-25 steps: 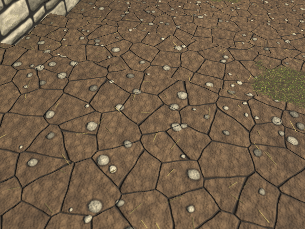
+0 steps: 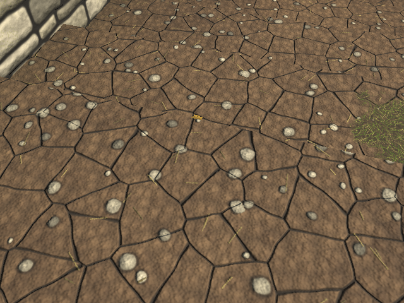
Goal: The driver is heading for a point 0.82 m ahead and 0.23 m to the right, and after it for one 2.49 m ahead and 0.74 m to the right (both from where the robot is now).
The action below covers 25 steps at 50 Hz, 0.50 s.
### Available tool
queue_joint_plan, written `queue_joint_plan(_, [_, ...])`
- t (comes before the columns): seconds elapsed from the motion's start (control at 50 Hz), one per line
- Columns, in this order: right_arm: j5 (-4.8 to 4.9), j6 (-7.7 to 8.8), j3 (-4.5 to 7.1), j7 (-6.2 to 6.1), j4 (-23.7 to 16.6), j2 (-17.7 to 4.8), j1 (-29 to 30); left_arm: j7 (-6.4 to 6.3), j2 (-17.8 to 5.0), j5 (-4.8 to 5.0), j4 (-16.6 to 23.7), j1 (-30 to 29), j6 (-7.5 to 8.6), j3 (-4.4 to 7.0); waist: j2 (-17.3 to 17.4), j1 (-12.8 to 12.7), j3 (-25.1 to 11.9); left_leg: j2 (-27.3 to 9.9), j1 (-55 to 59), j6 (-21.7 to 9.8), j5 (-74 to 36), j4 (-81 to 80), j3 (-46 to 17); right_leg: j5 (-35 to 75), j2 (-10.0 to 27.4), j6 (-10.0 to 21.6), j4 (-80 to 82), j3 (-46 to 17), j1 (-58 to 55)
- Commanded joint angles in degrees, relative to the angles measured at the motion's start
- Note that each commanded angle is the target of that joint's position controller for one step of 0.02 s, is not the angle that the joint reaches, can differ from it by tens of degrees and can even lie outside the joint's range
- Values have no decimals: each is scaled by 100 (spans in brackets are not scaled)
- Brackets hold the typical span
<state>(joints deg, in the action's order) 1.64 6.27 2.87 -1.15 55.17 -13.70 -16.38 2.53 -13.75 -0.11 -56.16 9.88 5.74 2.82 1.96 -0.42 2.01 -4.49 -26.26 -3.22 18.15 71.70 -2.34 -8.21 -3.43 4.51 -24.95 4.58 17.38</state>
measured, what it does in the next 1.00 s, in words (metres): walks ahead, turning right: left foot, then right foot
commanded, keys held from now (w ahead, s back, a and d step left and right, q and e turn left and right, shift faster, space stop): w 0.06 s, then w+e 0.94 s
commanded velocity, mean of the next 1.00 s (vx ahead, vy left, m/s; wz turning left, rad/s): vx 0.50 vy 0.00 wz -0.42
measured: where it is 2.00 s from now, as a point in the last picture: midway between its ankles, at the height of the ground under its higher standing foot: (299, 173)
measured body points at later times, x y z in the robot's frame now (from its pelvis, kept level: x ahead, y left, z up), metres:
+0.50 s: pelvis +0.28 +0.06 +0.00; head +0.31 +0.06 +0.45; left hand +0.35 +0.33 -0.14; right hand +0.38 -0.22 -0.11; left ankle +0.35 +0.16 -0.74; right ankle +0.16 -0.07 -0.64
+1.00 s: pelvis +0.51 -0.07 -0.02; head +0.53 -0.09 +0.43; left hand +0.74 +0.11 -0.13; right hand +0.44 -0.32 -0.16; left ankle +0.45 +0.13 -0.65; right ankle +0.53 -0.16 -0.74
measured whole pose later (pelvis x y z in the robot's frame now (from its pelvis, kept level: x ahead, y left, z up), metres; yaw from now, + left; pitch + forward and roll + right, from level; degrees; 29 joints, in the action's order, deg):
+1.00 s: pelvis +0.51 -0.07 -0.02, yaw -29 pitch +0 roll -1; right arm -4.5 6.7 1.9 3.6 52.6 -14.3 -16.0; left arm 2.4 -14.1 -2.9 -47.5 12.7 6.6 3.9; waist 2.1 -0.5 2.8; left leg -3.5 -16.0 -2.3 25.6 67.1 -1.2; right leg -13.3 -5.5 5.9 -35.6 2.1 23.2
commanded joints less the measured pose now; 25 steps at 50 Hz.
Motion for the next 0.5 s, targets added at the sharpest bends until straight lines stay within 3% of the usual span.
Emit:
queue_joint_plan(0.02, [-26,-121,120,-52,-187,-247,-596,-32,-464,-4,164,-80,138,44,-596,281,-112,-518,-463,-36,-277,-351,-246,-256,1569,978,1878,-1706,-74])
queue_joint_plan(0.06, [-99,-150,155,-67,-402,-353,-63,-134,-674,-8,88,154,137,81,-481,224,105,-590,-955,125,-764,-919,-187,-243,1600,1051,2071,-1579,-88])
queue_joint_plan(0.12, [-171,-94,168,-37,-692,-391,760,-253,-789,27,54,586,72,103,-327,16,206,-517,-1403,304,-1718,-2122,-125,14,1516,981,2083,-1528,-421])
queue_joint_plan(0.18, [-125,-31,124,41,-850,-312,1442,-315,-885,85,56,929,9,130,-369,-203,218,-199,-1061,427,-2340,-3322,54,284,1333,800,1944,-1282,-563])
queue_joint_plan(0.26, [-48,49,65,184,-1053,-327,2101,-350,-898,164,-5,1396,-92,159,-469,-419,255,51,-733,500,-2208,-4138,62,167,1440,746,1487,-1448,-1004])
queue_joint_plan(0.32, [-12,136,139,228,-1088,-623,1892,-382,-1001,165,46,1370,-172,234,-689,-174,119,144,-143,378,-1649,-4532,-16,247,1642,598,970,-1792,-1310])
queue_joint_plan(0.34, [-13,160,203,214,-1007,-755,1513,-383,-998,158,92,1287,-197,242,-748,61,-57,213,391,286,-1403,-4644,60,641,1563,511,582,-1789,-1289])
queue_joint_plan(0.36, [-43,191,336,173,-800,-1029,691,-367,-835,122,169,1223,-200,189,-659,435,-589,150,1549,86,-1314,-4655,27,1127,1222,347,-379,-1588,-1028])
queue_joint_plan(0.38, [-147,205,453,119,-671,-1478,-377,-348,-486,9,409,1123,-193,73,-37,825,-1608,-917,3253,-287,-1192,-4448,-976,188,742,124,-2200,-1190,-54])
queue_joint_plan(0.4, [-212,134,550,151,-529,-1914,-730,-328,158,140,597,1819,-77,-89,1825,444,-2332,-2193,5020,-1136,-270,-5096,-3554,-2422,-45,-199,-4083,-686,2089])
queue_joint_plan(0.42, [-225,135,381,165,-635,-1221,-592,-340,-518,278,513,1665,-29,55,1269,549,-2149,-2054,4749,-1080,355,-5425,-3874,-2462,322,-185,-4903,-1294,2637])
queue_joint_plan(0.44, [-198,141,267,153,-733,-832,-171,-350,-860,325,622,1179,-30,160,781,551,-1383,-1840,4029,-790,84,-5439,-2806,-1938,560,-126,-5019,-1248,2856])
queue_joint_plan(0.46, [-203,128,210,160,-776,-704,211,-373,-794,289,640,975,-63,176,354,393,-991,-1589,3260,-652,-488,-5562,-2049,-1447,818,-163,-4900,-1131,2611])
queue_joint_plan(0.48, [-206,104,176,165,-759,-558,454,-378,-724,218,681,834,-101,210,306,276,-635,-1361,2683,-587,-839,-5758,-1515,-1137,956,-184,-4594,-1119,2452])
queue_joint_plan(0.5, [-247,103,159,158,-727,-509,555,-351,-606,216,715,875,-169,235,469,124,-465,-1218,2292,-531,-1032,-5943,-1084,-922,1102,-194,-4399,-1122,2183])
Keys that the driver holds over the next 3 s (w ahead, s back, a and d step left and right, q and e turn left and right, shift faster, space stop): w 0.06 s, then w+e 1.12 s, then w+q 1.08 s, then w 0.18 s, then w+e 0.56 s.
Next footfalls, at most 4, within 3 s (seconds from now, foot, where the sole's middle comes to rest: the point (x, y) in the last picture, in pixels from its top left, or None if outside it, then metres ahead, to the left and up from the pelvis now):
0.38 left None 0.39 0.15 -0.77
0.90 right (270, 277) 0.57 -0.18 -0.77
1.38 left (263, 187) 0.93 -0.19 -0.77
1.84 right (331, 167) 1.03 -0.48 -0.77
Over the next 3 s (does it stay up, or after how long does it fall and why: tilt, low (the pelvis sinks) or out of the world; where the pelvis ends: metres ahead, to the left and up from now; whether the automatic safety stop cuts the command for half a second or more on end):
stays up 1.63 -0.40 -0.19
